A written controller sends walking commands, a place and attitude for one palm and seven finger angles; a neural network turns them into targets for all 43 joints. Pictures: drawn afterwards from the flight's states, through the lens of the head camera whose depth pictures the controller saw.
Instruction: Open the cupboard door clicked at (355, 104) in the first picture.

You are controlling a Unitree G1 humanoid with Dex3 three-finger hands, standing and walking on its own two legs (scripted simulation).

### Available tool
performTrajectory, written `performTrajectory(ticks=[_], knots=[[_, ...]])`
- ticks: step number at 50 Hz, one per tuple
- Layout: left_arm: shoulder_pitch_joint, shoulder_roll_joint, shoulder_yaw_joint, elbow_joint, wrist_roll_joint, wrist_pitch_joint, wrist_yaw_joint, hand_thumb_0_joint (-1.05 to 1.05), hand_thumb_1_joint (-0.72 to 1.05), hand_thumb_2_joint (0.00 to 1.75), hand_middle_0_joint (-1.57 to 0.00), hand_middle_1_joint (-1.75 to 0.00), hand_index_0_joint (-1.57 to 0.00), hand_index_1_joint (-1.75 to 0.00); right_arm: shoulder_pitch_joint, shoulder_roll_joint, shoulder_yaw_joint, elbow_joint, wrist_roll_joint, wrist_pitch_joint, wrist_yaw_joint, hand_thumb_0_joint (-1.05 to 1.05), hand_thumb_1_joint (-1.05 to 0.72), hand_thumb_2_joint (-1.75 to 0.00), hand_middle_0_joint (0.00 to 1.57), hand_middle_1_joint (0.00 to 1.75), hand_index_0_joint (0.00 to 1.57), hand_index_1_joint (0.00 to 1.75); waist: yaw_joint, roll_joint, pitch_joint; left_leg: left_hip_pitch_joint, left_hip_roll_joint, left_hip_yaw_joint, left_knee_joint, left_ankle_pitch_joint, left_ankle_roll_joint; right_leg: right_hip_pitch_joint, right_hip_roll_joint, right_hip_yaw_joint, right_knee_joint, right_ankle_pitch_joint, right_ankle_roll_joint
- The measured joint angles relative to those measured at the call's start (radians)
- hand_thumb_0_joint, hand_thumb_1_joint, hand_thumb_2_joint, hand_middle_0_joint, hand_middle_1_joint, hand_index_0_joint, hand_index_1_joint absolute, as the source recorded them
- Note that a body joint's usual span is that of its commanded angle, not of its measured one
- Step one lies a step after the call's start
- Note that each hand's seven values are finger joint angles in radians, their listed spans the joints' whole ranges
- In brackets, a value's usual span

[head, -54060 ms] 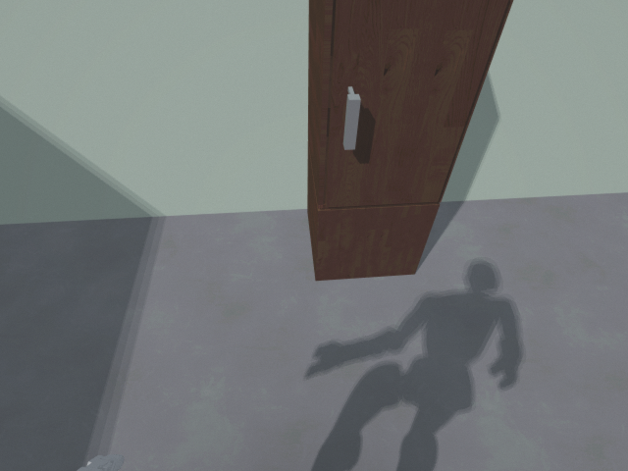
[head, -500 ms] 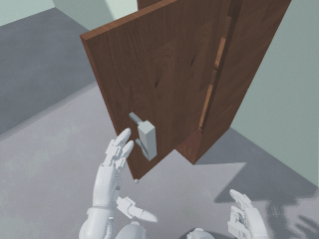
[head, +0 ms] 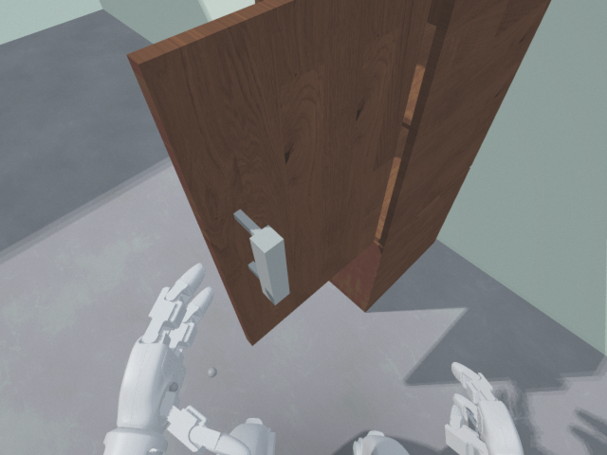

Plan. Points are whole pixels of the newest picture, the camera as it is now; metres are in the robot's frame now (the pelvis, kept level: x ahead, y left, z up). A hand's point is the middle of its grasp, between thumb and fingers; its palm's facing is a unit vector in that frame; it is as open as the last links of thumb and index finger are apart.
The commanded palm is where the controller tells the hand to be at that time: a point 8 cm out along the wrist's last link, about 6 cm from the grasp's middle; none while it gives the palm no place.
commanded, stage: draw the hand back to the body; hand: left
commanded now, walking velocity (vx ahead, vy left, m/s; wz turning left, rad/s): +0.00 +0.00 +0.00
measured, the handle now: (260, 257) +0.35 +0.08 +0.07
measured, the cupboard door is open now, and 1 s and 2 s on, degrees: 88 88 88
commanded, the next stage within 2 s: step back with the hand held close in 1.60 s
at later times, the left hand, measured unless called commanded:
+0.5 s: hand (134, 359) +0.20 +0.17 +0.13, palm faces -0.01 -1.00 -0.07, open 16.3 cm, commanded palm +0.17 +0.23 +0.15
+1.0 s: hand out of the picture +0.22 +0.25 +0.20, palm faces +0.30 -0.87 -0.39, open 11.8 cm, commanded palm +0.17 +0.30 +0.23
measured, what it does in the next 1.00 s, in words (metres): rises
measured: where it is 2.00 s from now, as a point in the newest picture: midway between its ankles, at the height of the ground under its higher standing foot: outside the picture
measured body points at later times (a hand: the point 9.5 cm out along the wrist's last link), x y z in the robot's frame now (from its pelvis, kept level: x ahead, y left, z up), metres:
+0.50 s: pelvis +0.01 +0.01 +0.03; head +0.03 +0.00 +0.48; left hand +0.19 +0.22 +0.14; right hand +0.19 -0.22 -0.04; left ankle +0.02 +0.14 -0.65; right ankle +0.00 -0.10 -0.65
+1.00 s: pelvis +0.03 +0.03 +0.08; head +0.01 +0.02 +0.53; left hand +0.20 +0.30 +0.23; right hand +0.20 -0.18 +0.00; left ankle +0.02 +0.14 -0.65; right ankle +0.00 -0.10 -0.65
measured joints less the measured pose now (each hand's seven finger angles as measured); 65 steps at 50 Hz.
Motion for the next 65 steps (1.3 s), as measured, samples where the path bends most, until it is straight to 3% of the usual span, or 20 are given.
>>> performTrajectory(ticks=[3, 8, 27, 29, 32, 37, 43, 51, 65], knots=[[-0.010, 0.002, 0.002, -0.001, -0.003, -0.004, -0.006, -0.01, -0.51, 0.30, -0.15, -0.30, -0.15, -0.30, -0.002, -0.002, 0.000, 0.002, 0.000, -0.007, -0.004, 0.01, -0.90, -0.90, 0.20, 0.30, 0.20, 0.30, 0.000, 0.001, 0.000, -0.011, 0.001, -0.001, 0.011, -0.002, 0.000, -0.010, 0.001, -0.001, 0.010, -0.002, 0.000], [-0.018, 0.030, 0.025, -0.042, -0.015, 0.041, -0.014, -0.01, -0.50, 0.30, -0.15, -0.30, -0.15, -0.30, 0.000, 0.006, 0.003, 0.003, 0.011, 0.002, -0.012, 0.01, -0.90, -0.90, 0.20, 0.30, 0.20, 0.30, 0.004, 0.004, 0.008, 0.020, 0.004, 0.002, -0.007, 0.002, -0.001, 0.019, 0.004, 0.003, -0.009, 0.005, 0.000], [0.050, 0.101, 0.185, -0.132, -0.140, 0.153, -0.121, -0.01, -0.47, 0.32, -0.15, -0.30, -0.16, -0.30, 0.013, -0.013, 0.027, 0.018, 0.044, -0.038, -0.043, 0.01, -0.90, -0.90, 0.20, 0.30, 0.20, 0.30, 0.017, 0.014, 0.014, 0.229, 0.001, 0.000, -0.175, 0.053, 0.014, 0.244, 0.010, -0.004, -0.209, 0.074, 0.017], [0.053, 0.134, 0.186, -0.159, -0.071, 0.196, -0.063, -0.01, -0.44, 0.33, -0.15, -0.30, -0.16, -0.30, 0.013, -0.007, 0.027, 0.025, 0.036, -0.034, -0.059, 0.01, -0.90, -0.90, 0.20, 0.30, 0.20, 0.30, 0.032, 0.007, 0.014, 0.260, 0.002, 0.010, -0.201, 0.059, 0.015, 0.269, 0.011, 0.005, -0.233, 0.082, 0.019], [0.075, 0.161, 0.180, -0.199, 0.011, 0.266, 0.038, -0.01, -0.37, 0.36, -0.16, -0.30, -0.16, -0.30, 0.006, 0.001, 0.032, 0.036, 0.027, -0.021, -0.076, 0.01, -0.90, -0.90, 0.20, 0.30, 0.20, 0.30, 0.034, 0.009, 0.026, 0.323, 0.000, 0.019, -0.259, 0.079, 0.020, 0.330, 0.011, 0.013, -0.293, 0.107, 0.026], [0.096, 0.176, 0.189, -0.215, 0.066, 0.325, 0.127, -0.01, -0.23, 0.42, -0.16, -0.30, -0.17, -0.30, -0.001, 0.007, 0.045, 0.059, 0.019, -0.011, -0.091, 0.01, -0.90, -0.90, 0.20, 0.30, 0.20, 0.30, 0.038, 0.013, 0.052, 0.425, -0.006, 0.035, -0.358, 0.117, 0.031, 0.429, 0.008, 0.026, -0.396, 0.151, 0.036], [0.065, 0.183, 0.227, -0.202, 0.082, 0.337, 0.166, -0.01, -0.03, 0.51, -0.17, -0.30, -0.18, -0.30, -0.009, 0.006, 0.058, 0.105, 0.013, -0.027, -0.092, 0.01, -0.90, -0.90, 0.20, 0.30, 0.20, 0.30, 0.046, 0.016, 0.089, 0.537, -0.017, 0.048, -0.465, 0.157, 0.041, 0.539, 0.000, 0.036, -0.505, 0.197, 0.047], [0.031, 0.195, 0.295, -0.217, 0.080, 0.325, 0.171, 0.00, 0.25, 0.62, -0.18, -0.30, -0.19, -0.30, -0.030, 0.009, 0.058, 0.156, 0.006, -0.045, -0.072, 0.01, -0.90, -0.90, 0.20, 0.30, 0.20, 0.30, 0.054, 0.014, 0.120, 0.657, -0.028, 0.066, -0.590, 0.206, 0.049, 0.653, -0.007, 0.051, -0.628, 0.251, 0.057], [-0.056, 0.225, 0.445, -0.204, 0.062, 0.299, 0.172, 0.01, 0.72, 0.83, -0.20, -0.30, -0.21, -0.30, -0.070, 0.001, 0.032, 0.203, -0.002, -0.036, -0.051, 0.01, -0.90, -0.90, 0.20, 0.30, 0.20, 0.30, 0.072, 0.013, 0.154, 0.755, -0.026, 0.076, -0.703, 0.259, 0.045, 0.747, -0.001, 0.058, -0.742, 0.309, 0.055]])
